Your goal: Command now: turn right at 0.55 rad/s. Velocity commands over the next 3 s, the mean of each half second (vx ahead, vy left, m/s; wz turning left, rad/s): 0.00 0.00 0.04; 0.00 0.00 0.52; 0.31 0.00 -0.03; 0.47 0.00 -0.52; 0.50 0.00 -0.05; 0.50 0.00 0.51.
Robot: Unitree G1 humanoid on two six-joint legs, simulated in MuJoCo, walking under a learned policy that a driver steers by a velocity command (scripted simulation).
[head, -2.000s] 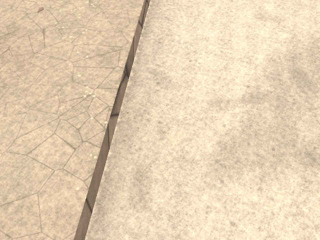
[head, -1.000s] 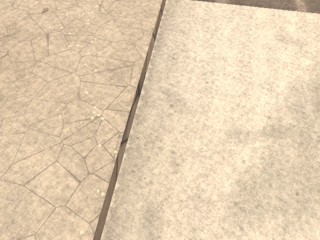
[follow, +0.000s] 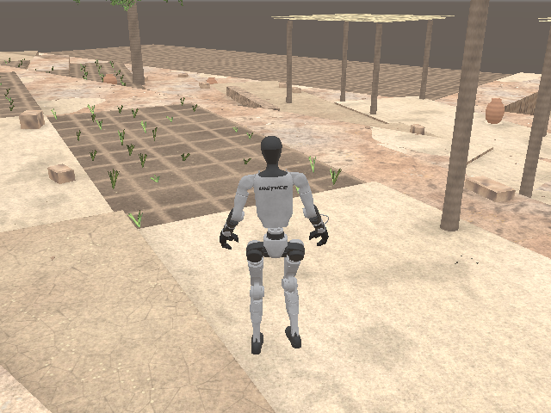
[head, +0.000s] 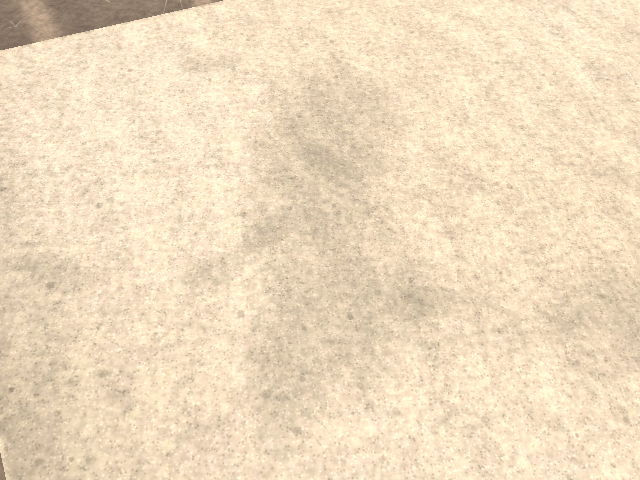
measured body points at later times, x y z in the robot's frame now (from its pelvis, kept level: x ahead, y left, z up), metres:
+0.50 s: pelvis -0.01 -0.02 +0.00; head +0.02 -0.02 +0.45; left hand +0.12 +0.26 -0.10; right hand +0.14 -0.30 -0.11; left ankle -0.04 +0.09 -0.70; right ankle -0.02 -0.16 -0.74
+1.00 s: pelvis -0.02 +0.02 +0.01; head +0.01 +0.06 +0.45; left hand +0.04 +0.34 -0.10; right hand +0.23 -0.20 -0.07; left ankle -0.03 +0.09 -0.74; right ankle +0.07 -0.14 -0.68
